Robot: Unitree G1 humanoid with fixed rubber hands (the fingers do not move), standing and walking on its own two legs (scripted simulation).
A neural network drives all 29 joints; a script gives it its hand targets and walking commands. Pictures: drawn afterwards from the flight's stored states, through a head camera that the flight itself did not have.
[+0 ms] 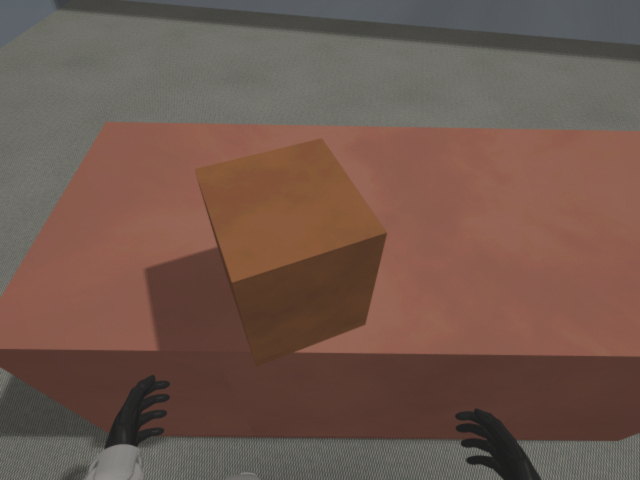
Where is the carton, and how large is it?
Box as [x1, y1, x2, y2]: [194, 138, 386, 366]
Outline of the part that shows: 321,138 194,169 223,266 256,366 365,323 386,232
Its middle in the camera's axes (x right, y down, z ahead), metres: -0.05 +0.02 +0.62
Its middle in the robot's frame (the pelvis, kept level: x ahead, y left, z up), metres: +0.45 +0.06 -0.03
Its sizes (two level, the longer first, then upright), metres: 0.210 0.200 0.250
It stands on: a pedestal, 0.60 m high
